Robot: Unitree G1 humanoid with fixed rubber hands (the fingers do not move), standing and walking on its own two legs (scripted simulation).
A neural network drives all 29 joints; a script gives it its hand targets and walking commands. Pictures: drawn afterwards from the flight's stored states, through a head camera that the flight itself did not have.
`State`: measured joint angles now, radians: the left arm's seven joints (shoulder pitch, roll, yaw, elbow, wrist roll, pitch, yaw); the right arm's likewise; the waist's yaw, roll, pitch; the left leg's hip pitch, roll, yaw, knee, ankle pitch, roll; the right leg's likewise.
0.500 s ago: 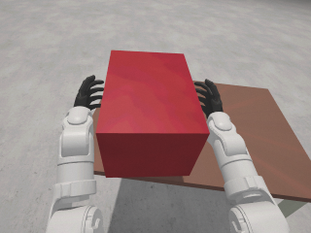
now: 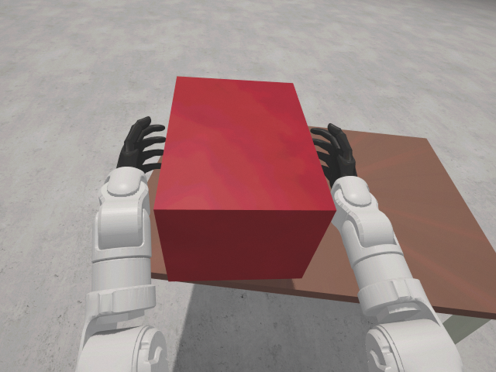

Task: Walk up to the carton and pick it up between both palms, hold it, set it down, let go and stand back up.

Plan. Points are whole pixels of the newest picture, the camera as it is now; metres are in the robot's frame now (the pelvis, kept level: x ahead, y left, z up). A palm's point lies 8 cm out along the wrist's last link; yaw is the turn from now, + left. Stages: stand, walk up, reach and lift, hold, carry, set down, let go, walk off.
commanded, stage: hold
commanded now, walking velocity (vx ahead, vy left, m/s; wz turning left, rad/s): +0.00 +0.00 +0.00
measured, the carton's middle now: (236, 173) +0.42 +0.01 +0.12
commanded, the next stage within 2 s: none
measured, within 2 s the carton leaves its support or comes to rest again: neither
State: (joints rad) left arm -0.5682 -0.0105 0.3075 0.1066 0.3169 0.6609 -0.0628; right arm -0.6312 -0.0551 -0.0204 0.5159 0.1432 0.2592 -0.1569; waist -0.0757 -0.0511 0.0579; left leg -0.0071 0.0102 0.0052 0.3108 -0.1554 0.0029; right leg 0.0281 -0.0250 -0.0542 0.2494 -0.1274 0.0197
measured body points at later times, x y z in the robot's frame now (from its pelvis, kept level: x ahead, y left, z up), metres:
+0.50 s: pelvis +0.00 -0.01 +0.00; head -0.04 +0.02 +0.45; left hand +0.37 +0.17 +0.18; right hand +0.37 -0.15 +0.17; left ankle +0.02 +0.11 -0.75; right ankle +0.02 -0.13 -0.75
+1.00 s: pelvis +0.00 +0.00 +0.00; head -0.03 +0.02 +0.45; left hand +0.37 +0.17 +0.18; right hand +0.37 -0.15 +0.17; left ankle +0.02 +0.11 -0.75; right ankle +0.02 -0.13 -0.75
